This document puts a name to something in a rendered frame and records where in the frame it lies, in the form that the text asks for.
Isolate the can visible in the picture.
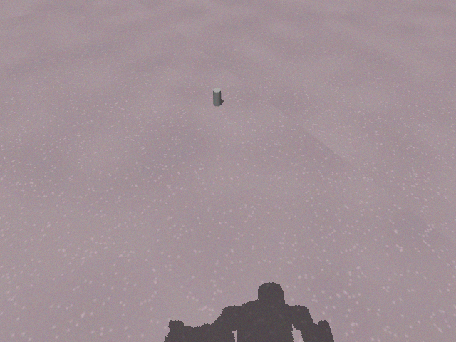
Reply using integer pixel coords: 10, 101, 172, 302
213, 88, 221, 107

